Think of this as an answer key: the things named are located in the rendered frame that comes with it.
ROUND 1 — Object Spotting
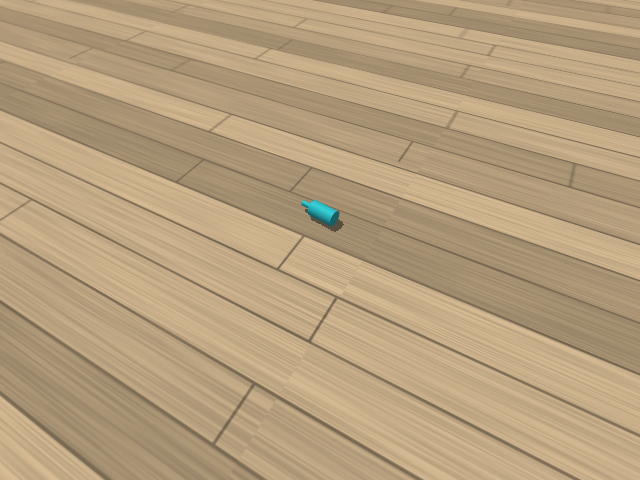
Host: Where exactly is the bottle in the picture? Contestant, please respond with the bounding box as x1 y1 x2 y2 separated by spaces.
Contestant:
301 200 339 226

